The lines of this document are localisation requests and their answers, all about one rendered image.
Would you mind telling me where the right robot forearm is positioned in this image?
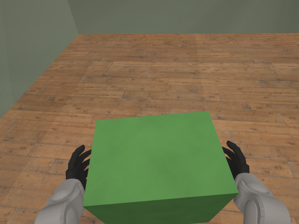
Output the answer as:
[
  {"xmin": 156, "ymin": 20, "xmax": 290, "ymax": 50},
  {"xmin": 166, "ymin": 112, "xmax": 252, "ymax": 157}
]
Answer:
[{"xmin": 233, "ymin": 173, "xmax": 292, "ymax": 224}]

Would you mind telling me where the robot right hand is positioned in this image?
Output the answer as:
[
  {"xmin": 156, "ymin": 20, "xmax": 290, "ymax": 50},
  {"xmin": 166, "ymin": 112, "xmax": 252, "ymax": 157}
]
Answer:
[{"xmin": 222, "ymin": 141, "xmax": 249, "ymax": 180}]

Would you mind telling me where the left robot forearm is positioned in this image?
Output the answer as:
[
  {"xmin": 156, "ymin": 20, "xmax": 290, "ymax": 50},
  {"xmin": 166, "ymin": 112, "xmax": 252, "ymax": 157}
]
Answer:
[{"xmin": 34, "ymin": 179, "xmax": 85, "ymax": 224}]

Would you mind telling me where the carton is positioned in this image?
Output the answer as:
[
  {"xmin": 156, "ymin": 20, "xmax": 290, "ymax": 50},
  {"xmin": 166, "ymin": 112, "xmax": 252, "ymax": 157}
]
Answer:
[{"xmin": 83, "ymin": 111, "xmax": 239, "ymax": 224}]

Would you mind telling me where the robot left hand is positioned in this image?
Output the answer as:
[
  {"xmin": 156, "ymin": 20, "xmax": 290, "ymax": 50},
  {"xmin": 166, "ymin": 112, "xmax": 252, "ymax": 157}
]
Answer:
[{"xmin": 65, "ymin": 145, "xmax": 92, "ymax": 190}]

